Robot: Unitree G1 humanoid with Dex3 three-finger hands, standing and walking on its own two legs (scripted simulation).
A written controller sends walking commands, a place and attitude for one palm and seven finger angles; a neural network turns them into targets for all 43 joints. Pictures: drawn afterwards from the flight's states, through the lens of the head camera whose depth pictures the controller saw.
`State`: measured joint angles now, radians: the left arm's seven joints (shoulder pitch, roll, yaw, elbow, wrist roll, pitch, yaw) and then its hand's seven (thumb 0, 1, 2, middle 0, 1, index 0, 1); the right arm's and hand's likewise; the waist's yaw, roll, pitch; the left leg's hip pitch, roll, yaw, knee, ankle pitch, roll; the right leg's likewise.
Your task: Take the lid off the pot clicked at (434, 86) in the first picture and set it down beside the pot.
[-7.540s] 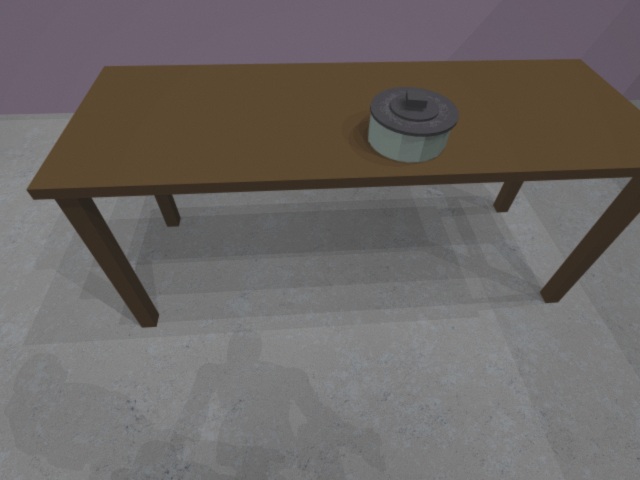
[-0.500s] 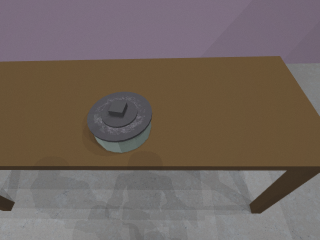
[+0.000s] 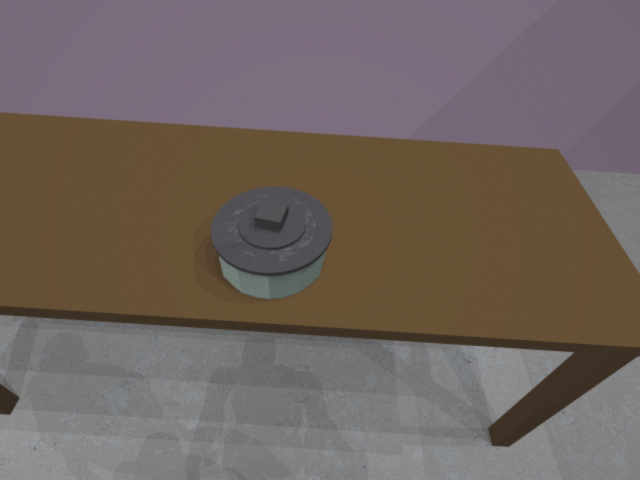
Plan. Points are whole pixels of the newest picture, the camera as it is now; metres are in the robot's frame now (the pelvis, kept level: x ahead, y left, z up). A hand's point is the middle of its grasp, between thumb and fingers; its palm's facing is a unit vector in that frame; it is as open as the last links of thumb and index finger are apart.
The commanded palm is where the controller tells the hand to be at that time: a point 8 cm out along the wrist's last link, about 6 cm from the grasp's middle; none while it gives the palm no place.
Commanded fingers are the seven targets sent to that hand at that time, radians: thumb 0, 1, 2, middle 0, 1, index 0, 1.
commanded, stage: come to a stop and stand still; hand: left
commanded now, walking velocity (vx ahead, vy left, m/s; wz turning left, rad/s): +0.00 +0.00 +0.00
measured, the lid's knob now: (271, 215) +0.52 +0.13 +0.02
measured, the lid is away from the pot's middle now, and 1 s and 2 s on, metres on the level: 0.00 0.00 0.00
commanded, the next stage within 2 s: look again from close up in 0.28 s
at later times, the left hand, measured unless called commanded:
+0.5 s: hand out of the picture -0.03 +0.17 -0.18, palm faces +0.00 -0.99 -0.17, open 7.4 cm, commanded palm none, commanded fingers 0.00 0.90 0.90 -0.20 -0.30 -0.20 -0.30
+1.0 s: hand out of the picture +0.02 +0.18 -0.17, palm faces +0.00 -0.98 -0.21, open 7.4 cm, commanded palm none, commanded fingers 0.00 0.90 0.90 -0.20 -0.30 -0.20 -0.30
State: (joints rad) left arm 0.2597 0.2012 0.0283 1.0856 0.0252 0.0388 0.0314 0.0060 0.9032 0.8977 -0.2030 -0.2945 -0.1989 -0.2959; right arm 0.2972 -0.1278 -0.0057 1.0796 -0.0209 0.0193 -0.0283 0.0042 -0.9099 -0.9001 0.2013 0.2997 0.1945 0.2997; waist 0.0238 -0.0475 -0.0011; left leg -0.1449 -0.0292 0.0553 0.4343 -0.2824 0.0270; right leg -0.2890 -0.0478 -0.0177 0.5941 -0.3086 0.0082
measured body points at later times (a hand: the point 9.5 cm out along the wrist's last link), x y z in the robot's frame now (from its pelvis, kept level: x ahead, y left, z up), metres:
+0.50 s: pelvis -0.01 +0.01 +0.00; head +0.00 +0.01 +0.45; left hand -0.03 +0.22 -0.16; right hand -0.03 -0.20 -0.16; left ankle -0.03 +0.10 -0.74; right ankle +0.00 -0.12 -0.74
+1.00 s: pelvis +0.01 +0.00 +0.00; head +0.02 +0.00 +0.45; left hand +0.02 +0.23 -0.16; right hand +0.01 -0.22 -0.16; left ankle -0.03 +0.10 -0.74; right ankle +0.00 -0.12 -0.74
